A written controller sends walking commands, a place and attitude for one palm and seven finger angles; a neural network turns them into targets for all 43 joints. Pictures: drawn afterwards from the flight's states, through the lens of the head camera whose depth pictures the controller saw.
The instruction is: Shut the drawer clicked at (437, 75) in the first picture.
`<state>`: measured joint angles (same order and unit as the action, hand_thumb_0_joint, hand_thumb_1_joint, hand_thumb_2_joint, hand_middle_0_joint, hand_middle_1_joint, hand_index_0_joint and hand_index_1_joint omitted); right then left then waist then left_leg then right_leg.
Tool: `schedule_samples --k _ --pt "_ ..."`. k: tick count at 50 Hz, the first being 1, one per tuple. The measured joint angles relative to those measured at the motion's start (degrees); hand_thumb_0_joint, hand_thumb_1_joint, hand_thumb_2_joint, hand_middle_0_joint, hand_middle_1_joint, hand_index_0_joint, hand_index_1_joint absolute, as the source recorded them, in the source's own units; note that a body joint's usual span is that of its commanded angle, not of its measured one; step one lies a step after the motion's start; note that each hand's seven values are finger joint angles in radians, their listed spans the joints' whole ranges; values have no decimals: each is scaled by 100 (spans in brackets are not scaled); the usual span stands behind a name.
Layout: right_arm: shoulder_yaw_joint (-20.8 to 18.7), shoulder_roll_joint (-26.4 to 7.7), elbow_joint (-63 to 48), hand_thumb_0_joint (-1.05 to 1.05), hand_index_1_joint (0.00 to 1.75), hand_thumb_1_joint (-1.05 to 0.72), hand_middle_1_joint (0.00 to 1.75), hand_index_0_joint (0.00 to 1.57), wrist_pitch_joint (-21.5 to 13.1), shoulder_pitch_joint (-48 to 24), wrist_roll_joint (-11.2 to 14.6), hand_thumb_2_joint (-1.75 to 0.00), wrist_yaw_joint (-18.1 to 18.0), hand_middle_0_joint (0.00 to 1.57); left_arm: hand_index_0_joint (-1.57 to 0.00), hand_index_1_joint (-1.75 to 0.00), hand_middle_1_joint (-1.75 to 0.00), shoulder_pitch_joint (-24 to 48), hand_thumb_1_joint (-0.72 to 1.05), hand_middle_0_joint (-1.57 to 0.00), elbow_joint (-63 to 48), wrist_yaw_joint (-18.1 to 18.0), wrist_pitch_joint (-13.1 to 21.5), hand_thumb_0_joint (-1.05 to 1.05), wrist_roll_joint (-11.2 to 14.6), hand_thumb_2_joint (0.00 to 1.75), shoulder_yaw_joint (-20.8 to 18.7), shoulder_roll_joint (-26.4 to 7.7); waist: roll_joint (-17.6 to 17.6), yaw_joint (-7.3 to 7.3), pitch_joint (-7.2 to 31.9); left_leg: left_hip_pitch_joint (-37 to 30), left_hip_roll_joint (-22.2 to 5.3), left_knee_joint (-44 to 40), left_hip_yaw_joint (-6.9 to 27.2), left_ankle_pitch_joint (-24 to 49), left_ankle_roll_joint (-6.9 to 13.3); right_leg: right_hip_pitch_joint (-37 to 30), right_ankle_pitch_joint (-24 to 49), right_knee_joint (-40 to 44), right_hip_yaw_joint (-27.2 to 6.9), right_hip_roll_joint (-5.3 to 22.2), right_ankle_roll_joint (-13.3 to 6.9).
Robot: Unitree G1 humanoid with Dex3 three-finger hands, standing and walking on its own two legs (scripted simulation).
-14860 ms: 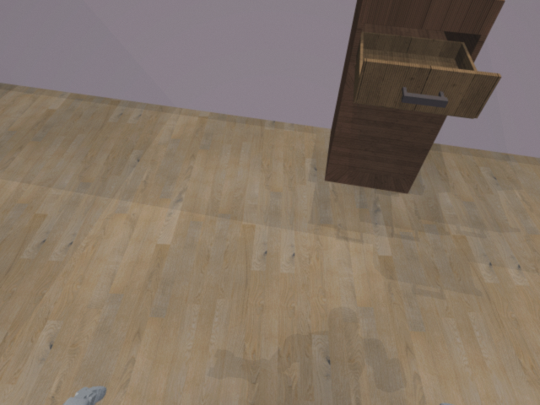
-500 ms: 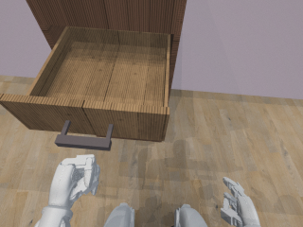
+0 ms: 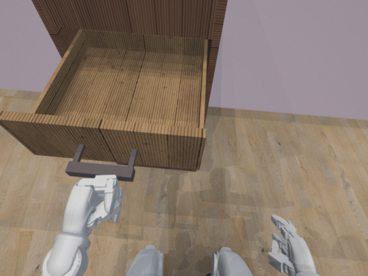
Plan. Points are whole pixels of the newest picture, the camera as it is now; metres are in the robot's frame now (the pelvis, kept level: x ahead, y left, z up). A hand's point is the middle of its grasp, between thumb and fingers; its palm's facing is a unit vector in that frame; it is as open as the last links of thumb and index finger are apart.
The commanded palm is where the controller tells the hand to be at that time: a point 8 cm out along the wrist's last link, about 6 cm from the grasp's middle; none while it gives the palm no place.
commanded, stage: push the drawer shut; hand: left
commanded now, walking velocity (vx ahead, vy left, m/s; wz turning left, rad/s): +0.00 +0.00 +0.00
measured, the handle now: (104, 161) +0.33 +0.18 +0.05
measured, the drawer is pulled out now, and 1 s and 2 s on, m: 0.29 0.17 0.04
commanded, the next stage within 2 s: none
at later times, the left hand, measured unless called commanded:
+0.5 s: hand (123, 180) +0.30 +0.13 +0.05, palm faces -0.09 -0.99 -0.04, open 3.1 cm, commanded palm +0.30 +0.18 +0.06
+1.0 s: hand (132, 148) +0.37 +0.13 +0.04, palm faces -0.07 -1.00 -0.05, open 3.1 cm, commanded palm +0.37 +0.18 +0.06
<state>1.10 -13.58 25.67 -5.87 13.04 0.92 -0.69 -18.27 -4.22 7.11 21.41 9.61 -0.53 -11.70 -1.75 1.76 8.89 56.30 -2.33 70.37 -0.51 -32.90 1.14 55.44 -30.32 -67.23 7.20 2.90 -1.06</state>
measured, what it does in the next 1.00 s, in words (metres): stands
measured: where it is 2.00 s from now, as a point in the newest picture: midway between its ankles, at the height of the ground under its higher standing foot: outside the picture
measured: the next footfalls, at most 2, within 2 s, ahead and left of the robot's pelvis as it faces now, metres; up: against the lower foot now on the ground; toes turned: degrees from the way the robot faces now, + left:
none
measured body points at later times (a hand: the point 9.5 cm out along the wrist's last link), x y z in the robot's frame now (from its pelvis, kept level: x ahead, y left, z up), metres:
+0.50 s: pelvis -0.02 +0.00 +0.01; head +0.07 +0.01 +0.45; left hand +0.30 +0.19 +0.05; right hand +0.15 -0.24 -0.09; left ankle +0.01 +0.10 -0.64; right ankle +0.02 -0.11 -0.64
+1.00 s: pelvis -0.02 +0.00 +0.01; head +0.08 +0.01 +0.45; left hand +0.37 +0.18 +0.05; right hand +0.10 -0.25 -0.10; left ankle +0.01 +0.10 -0.64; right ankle +0.02 -0.11 -0.64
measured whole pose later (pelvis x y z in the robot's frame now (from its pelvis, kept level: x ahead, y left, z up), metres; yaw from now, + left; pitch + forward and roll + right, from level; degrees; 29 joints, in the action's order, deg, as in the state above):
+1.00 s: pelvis -0.02 +0.00 +0.01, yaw +0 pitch +19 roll -2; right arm 1.3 -14.6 34.6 -3.5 14.1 1.0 -0.5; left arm 20.4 33.0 4.0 23.7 7.8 -4.1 -12.4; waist -1.1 3.7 6.8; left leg 56.3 -1.4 66.1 -1.7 -28.7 1.7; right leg 56.0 -26.4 -63.8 6.0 3.5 -0.7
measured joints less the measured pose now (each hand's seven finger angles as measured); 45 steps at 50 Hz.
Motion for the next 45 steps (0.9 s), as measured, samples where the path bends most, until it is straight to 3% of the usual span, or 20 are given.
schedule_samples --k 17,25,45 --pt "57 -77 451 1 30 -91 30 21 -45 -91 18 -90 -54 20 -140 -160 -160 1322 83 -140 1103 -74 -12 -2 -38 98 57 -55 -4 -38 -124 22 79 -110 39 215 18 -12 172 97 40 70 2" --pt "83 -52 555 1 30 -91 30 21 -6 -97 35 -90 -32 20 -139 -160 -160 2022 84 -140 1759 -132 -100 1 -56 98 -12 -59 36 25 -132 -58 86 -259 -19 331 32 -59 292 218 -14 70 11" --pt "35 -115 831 1 30 -91 30 21 192 45 28 -90 -2 20 -140 -160 -160 3502 83 -140 3296 -266 166 -1 -146 98 -239 -76 74 147 -223 -14 98 -382 -99 415 56 31 385 307 -97 72 34"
